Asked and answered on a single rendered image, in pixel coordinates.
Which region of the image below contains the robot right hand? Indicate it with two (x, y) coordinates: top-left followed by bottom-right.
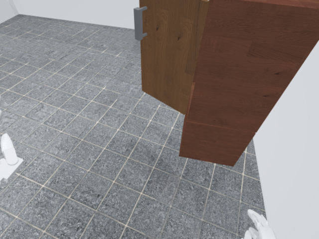
(241, 209), (277, 239)

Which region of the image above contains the cupboard door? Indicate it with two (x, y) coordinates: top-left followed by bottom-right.
(139, 0), (210, 115)

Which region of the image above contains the handle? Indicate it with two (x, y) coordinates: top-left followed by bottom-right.
(134, 6), (147, 41)

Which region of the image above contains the robot left hand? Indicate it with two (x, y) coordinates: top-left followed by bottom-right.
(0, 95), (23, 184)

